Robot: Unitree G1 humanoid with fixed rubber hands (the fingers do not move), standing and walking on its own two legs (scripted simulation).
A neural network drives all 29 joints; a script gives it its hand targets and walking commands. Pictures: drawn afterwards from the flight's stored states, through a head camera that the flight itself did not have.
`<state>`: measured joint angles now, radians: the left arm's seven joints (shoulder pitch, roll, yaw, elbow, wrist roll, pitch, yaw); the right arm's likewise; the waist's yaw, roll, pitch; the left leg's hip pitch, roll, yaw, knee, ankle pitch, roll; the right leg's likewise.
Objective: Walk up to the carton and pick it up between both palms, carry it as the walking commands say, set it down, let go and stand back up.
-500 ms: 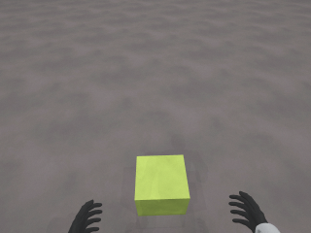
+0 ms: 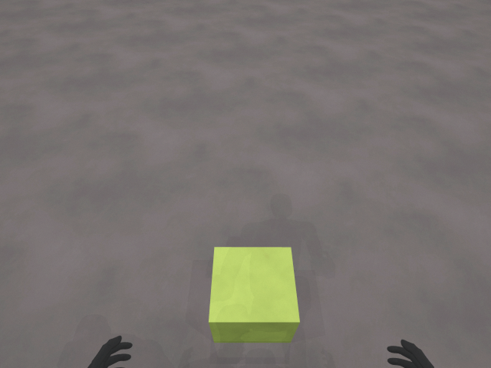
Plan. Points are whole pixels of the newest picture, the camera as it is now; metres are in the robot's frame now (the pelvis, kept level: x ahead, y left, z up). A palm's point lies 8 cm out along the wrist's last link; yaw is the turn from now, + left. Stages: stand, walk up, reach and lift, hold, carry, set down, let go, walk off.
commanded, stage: stand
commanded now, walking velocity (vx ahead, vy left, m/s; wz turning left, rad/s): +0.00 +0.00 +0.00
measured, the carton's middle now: (252, 295) +0.49 -0.03 -0.64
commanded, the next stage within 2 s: none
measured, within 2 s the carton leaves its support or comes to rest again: neither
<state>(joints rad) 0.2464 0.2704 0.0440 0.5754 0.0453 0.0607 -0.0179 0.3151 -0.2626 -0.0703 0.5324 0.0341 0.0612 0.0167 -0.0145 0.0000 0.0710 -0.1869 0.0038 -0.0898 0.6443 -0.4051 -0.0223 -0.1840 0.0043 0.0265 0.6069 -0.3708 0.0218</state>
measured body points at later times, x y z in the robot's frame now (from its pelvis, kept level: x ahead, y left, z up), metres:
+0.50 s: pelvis +0.01 +0.00 +0.00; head +0.00 +0.01 +0.45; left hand +0.16 +0.26 -0.09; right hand +0.14 -0.28 -0.08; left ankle -0.03 +0.13 -0.72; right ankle -0.02 -0.14 -0.72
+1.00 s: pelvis -0.03 +0.00 +0.00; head -0.06 +0.01 +0.45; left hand +0.09 +0.26 -0.10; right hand +0.09 -0.28 -0.08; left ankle -0.03 +0.13 -0.72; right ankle -0.02 -0.14 -0.72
